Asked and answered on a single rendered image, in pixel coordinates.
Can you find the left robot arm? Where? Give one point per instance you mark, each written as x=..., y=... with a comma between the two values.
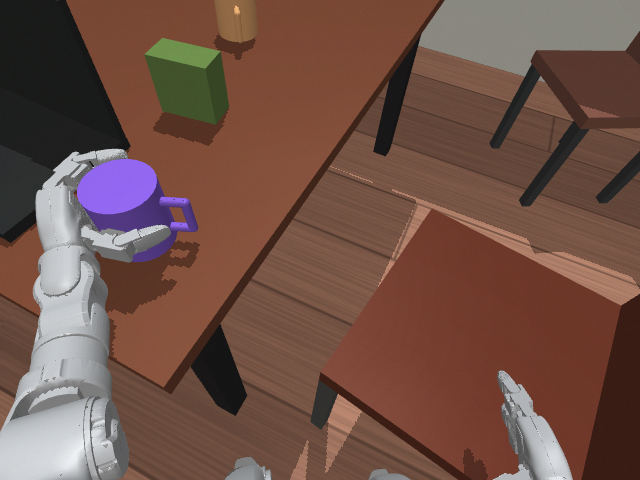
x=63, y=424

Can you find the left robot hand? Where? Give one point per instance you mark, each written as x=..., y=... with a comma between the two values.
x=61, y=219

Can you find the chair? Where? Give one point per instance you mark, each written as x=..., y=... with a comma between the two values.
x=599, y=89
x=456, y=308

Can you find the right robot hand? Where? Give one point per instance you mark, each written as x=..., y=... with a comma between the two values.
x=530, y=436

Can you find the table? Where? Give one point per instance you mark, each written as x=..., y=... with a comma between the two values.
x=296, y=93

